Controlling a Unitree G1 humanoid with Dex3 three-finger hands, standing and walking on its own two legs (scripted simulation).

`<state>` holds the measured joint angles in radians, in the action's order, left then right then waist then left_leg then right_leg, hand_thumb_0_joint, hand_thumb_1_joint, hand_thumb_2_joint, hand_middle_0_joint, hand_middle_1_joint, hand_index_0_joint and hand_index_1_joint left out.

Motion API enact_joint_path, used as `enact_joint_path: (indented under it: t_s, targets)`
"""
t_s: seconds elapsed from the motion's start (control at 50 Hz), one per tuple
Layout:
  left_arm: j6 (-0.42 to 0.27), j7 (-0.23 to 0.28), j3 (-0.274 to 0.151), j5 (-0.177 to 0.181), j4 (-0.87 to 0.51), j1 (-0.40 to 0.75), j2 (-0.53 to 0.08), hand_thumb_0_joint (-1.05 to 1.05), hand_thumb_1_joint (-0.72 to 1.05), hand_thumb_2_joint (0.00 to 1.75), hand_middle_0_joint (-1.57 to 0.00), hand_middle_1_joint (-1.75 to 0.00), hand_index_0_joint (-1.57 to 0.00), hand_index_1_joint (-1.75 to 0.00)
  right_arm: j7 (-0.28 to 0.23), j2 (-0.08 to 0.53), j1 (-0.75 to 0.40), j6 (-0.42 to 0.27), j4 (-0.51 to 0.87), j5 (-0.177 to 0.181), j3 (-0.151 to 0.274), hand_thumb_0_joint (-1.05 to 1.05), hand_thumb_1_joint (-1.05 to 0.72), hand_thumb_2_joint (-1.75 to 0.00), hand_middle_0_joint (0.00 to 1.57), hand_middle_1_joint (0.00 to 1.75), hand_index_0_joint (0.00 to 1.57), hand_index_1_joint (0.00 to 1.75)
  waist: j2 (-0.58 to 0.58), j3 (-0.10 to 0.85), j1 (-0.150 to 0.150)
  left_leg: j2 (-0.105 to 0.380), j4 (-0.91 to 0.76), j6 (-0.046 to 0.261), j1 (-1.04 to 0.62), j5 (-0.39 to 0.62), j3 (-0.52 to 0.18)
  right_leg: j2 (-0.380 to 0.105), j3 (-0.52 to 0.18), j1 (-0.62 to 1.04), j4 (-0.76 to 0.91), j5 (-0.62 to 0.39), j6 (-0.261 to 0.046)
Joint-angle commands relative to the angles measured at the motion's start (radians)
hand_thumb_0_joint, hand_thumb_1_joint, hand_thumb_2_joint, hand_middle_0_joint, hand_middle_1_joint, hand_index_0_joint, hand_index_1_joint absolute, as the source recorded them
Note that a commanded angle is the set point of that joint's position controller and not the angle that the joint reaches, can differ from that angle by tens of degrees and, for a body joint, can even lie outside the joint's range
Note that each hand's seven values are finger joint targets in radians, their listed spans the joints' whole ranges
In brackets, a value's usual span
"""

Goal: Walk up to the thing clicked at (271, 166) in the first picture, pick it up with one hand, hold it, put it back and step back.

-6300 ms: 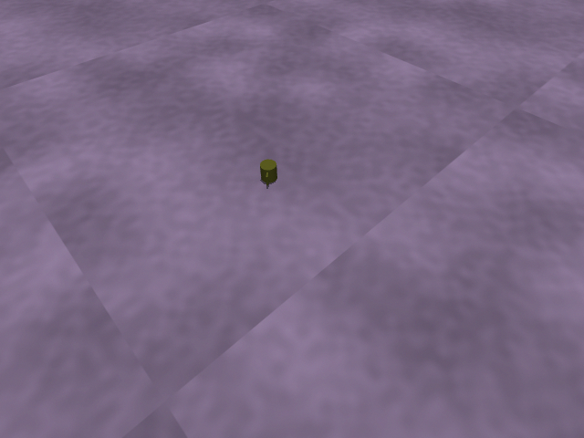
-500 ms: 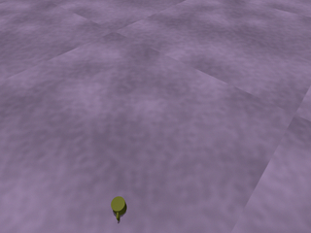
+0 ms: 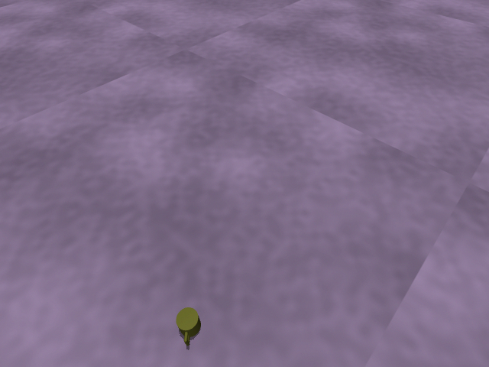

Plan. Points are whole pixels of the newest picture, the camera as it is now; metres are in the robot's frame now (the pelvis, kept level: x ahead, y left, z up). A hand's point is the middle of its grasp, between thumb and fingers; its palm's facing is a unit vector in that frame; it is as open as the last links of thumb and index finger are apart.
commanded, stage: stand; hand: left
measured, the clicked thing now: (188, 327) +0.41 +0.24 -0.74
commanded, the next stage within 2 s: none
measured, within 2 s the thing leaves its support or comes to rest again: neither
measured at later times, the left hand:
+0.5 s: hand out of the picture +0.06 +0.25 -0.16, palm faces -0.04 -0.94 -0.34, open 7.4 cm
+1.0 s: hand out of the picture +0.08 +0.25 -0.16, palm faces -0.03 -0.94 -0.34, open 7.4 cm
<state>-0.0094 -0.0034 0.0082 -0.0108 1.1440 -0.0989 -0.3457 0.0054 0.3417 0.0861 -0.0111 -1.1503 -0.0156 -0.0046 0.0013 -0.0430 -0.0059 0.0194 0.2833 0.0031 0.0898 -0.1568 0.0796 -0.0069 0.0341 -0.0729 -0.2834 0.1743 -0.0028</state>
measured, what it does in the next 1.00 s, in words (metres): stands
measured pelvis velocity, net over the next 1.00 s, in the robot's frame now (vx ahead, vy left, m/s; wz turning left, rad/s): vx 0.00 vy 0.00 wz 0.01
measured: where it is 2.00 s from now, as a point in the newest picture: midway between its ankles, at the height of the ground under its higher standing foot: outside the picture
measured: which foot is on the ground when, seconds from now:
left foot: down 0.00-1.00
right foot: down 0.00-1.00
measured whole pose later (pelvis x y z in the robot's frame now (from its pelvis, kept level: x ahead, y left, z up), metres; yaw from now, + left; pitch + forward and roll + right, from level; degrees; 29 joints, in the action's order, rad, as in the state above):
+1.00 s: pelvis +0.00 +0.00 +0.00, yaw +0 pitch -2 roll +0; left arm -0.01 0.00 0.01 -0.01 1.13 -0.11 -0.35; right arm 0.00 0.34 0.10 -0.01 -1.14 -0.02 -0.01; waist 0.00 -0.04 0.00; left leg 0.02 0.29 0.00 0.09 -0.16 0.07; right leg -0.01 0.04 -0.07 -0.29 0.18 0.00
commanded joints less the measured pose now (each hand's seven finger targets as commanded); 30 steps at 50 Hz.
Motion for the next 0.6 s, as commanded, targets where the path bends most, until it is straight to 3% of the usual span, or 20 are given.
enact_joint_path:
  t_s: [0.0, 0.4, 0.58]
  targets:
    - [-0.025, 0.015, -0.037, 0.002, -0.063, 0.038, -0.213, 0.00, 0.90, 0.90, -0.20, -0.30, -0.20, -0.30, -0.011, 0.213, -0.047, -0.022, 0.056, 0.005, 0.042, 0.00, -0.90, -0.90, 0.20, 0.30, 0.20, 0.30, -0.006, 0.082, 0.000, 0.143, -0.036, 0.013, -0.048, 0.140, -0.119, -0.139, -0.103, -0.031, 0.045, -0.146, -0.017]
    - [-0.025, 0.015, -0.037, 0.001, -0.066, 0.030, -0.223, 0.00, 0.90, 0.90, -0.20, -0.30, -0.20, -0.30, -0.010, 0.206, -0.027, -0.022, 0.056, 0.004, 0.040, 0.00, -0.90, -0.90, 0.20, 0.30, 0.20, 0.30, 0.012, 0.053, 0.000, 0.136, -0.040, 0.010, -0.012, 0.072, -0.130, -0.139, -0.108, -0.047, 0.056, -0.079, -0.017]
    - [-0.027, 0.015, -0.035, 0.002, -0.067, 0.023, -0.219, 0.00, 0.90, 0.90, -0.20, -0.30, -0.20, -0.30, -0.011, 0.212, -0.018, -0.022, 0.055, 0.004, 0.040, 0.00, -0.90, -0.90, 0.20, 0.30, 0.20, 0.30, -0.015, 0.072, 0.001, 0.134, -0.032, 0.010, -0.010, 0.105, -0.128, -0.143, -0.108, -0.019, 0.050, -0.128, -0.019]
